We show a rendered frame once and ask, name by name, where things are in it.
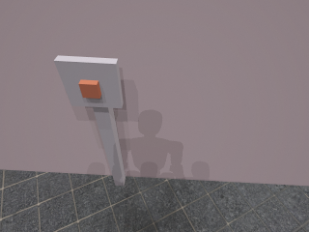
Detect button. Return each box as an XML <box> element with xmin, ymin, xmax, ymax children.
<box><xmin>78</xmin><ymin>79</ymin><xmax>101</xmax><ymax>99</ymax></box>

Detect panel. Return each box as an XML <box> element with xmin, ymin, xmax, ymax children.
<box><xmin>54</xmin><ymin>55</ymin><xmax>126</xmax><ymax>187</ymax></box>

